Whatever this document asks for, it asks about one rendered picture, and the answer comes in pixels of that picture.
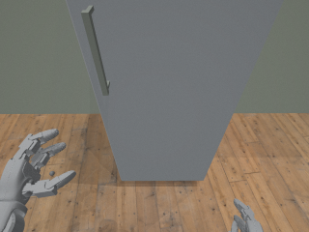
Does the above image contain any robot left forearm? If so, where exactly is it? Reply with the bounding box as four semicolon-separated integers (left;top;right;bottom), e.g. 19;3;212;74
0;200;28;232

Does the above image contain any fridge door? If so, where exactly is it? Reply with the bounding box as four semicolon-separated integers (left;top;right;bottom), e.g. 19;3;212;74
67;0;284;181

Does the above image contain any handle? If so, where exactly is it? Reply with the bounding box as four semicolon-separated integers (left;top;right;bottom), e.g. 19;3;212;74
81;5;110;96

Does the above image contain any left robot hand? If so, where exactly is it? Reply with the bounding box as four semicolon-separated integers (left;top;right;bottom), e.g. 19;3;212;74
0;129;76;205

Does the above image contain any right robot hand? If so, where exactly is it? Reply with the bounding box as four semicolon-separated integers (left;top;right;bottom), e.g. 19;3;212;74
228;198;264;232

